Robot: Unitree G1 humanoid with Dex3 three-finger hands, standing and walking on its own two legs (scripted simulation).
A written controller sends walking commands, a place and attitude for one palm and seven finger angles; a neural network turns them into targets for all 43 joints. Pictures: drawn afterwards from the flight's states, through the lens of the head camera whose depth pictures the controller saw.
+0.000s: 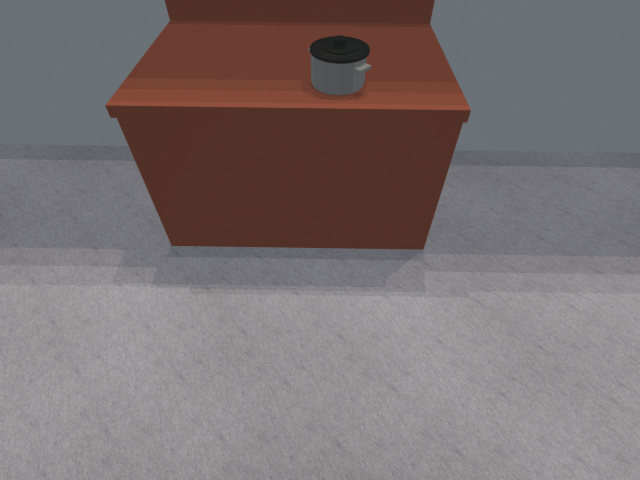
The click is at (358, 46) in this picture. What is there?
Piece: lid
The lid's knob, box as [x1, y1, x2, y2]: [333, 35, 346, 45]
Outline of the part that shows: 333,37 334,44 346,44 345,36 338,35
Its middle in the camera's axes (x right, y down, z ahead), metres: +0.06 -0.59 +1.15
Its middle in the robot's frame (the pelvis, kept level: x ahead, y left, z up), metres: +1.26 +0.01 +0.02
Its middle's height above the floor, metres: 0.80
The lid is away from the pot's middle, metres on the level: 0.00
